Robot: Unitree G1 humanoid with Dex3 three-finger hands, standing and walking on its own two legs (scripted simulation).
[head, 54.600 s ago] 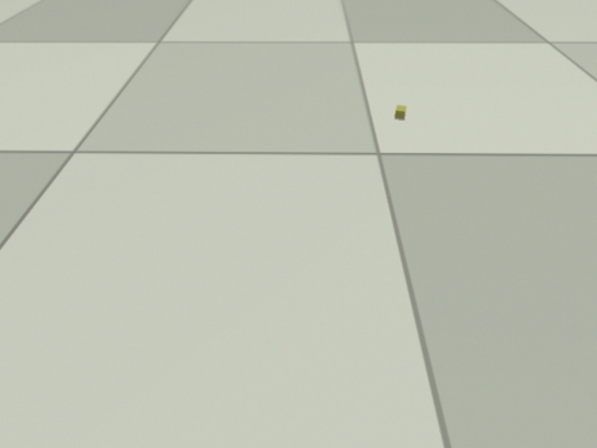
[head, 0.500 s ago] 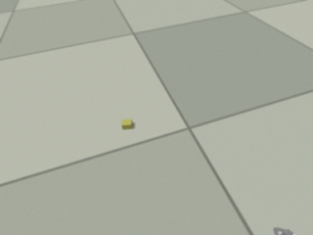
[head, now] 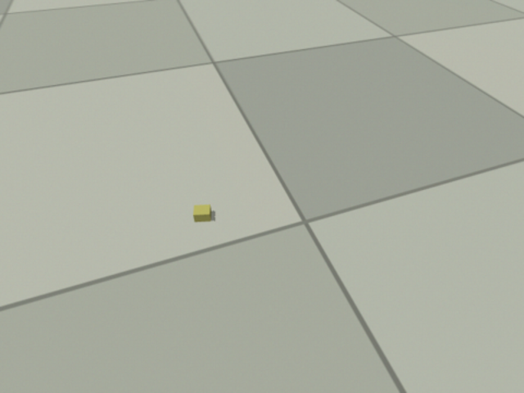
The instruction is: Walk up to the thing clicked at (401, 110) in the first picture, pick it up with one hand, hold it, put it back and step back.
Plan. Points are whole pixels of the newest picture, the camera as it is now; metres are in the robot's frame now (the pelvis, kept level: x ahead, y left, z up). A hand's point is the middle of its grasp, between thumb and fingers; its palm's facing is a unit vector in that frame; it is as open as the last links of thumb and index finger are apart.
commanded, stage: step back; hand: left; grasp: from above
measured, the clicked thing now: (202, 213) +1.08 +0.28 -0.74
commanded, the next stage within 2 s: stand in 0.44 s
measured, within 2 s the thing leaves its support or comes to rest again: neither
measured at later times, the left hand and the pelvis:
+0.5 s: hand out of the picture +0.17 +0.26 -0.15, palm faces +0.04 -0.94 -0.34, open 7.4 cm; pelvis +0.05 +0.00 +0.01, yaw +1 degrees
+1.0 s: hand out of the picture +0.11 +0.24 -0.14, palm faces +0.01 -0.94 -0.35, open 7.4 cm; pelvis +0.04 -0.01 +0.02, yaw +1 degrees
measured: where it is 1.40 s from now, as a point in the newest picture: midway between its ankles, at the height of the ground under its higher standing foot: outside the picture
